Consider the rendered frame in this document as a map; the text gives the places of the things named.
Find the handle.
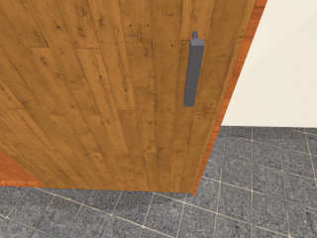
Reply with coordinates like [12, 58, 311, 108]
[183, 31, 205, 107]

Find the wardrobe door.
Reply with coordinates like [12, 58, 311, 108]
[0, 0, 256, 193]
[0, 151, 38, 181]

